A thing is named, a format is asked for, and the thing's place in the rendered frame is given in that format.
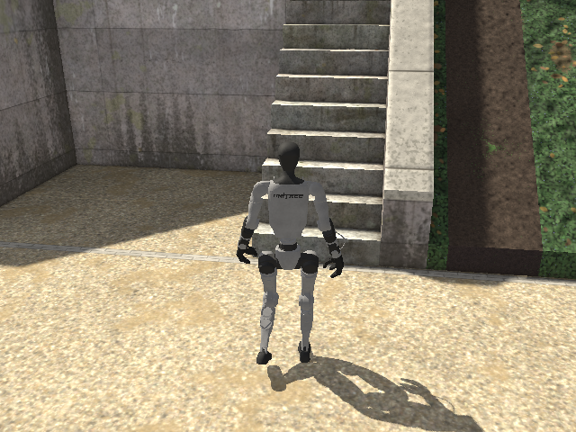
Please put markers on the stairs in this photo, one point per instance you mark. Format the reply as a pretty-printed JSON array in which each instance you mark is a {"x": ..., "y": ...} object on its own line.
[{"x": 330, "y": 99}]

